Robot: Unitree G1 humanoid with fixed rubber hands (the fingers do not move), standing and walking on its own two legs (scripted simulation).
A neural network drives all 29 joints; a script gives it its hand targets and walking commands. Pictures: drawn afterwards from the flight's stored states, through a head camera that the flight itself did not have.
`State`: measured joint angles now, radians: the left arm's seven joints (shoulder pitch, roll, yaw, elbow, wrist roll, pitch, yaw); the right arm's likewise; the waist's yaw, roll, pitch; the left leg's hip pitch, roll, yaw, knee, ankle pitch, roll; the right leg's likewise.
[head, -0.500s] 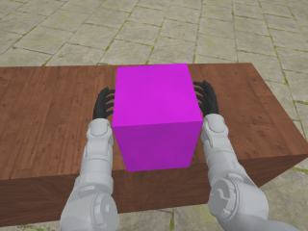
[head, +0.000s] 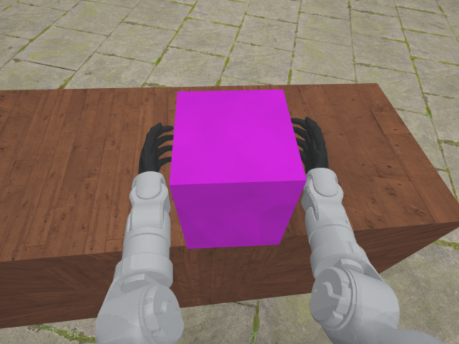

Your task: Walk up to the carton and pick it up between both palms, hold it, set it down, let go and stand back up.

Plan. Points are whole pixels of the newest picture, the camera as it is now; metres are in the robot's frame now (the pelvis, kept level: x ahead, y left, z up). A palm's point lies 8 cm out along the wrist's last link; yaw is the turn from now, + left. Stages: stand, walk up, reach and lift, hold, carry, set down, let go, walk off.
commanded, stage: set down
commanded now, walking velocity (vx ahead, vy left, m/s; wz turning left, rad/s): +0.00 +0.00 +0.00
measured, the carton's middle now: (232, 174) +0.42 +0.05 +0.01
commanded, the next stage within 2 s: none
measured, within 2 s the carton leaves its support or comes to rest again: neither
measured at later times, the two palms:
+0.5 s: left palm (155, 168) +0.38 +0.18 +0.06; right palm (315, 165) +0.42 -0.10 +0.07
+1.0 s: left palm (155, 171) +0.38 +0.18 +0.05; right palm (314, 165) +0.42 -0.10 +0.07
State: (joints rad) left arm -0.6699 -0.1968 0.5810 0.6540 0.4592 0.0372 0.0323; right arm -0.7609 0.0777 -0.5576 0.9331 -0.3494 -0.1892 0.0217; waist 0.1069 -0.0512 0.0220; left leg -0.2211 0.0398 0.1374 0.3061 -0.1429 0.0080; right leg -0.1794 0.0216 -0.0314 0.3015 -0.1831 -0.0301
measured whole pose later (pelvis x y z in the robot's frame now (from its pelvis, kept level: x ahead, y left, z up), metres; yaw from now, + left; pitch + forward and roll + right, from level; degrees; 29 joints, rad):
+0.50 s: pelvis +0.00 +0.00 +0.00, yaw -1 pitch +6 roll +0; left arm -0.66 -0.21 0.61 0.62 0.47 -0.01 0.03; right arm -0.74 0.09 -0.52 0.87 -0.34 -0.19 0.04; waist 0.10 -0.05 0.01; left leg -0.28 0.05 0.15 0.31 -0.14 0.01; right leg -0.24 0.02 -0.03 0.31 -0.18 -0.03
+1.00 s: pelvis +0.00 +0.00 +0.00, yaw -1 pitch +7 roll +0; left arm -0.67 -0.22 0.63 0.63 0.49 -0.02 0.03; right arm -0.74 0.09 -0.53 0.85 -0.37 -0.16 0.05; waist 0.10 -0.06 0.01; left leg -0.30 0.05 0.15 0.34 -0.16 0.01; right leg -0.26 0.03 -0.02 0.33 -0.19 -0.03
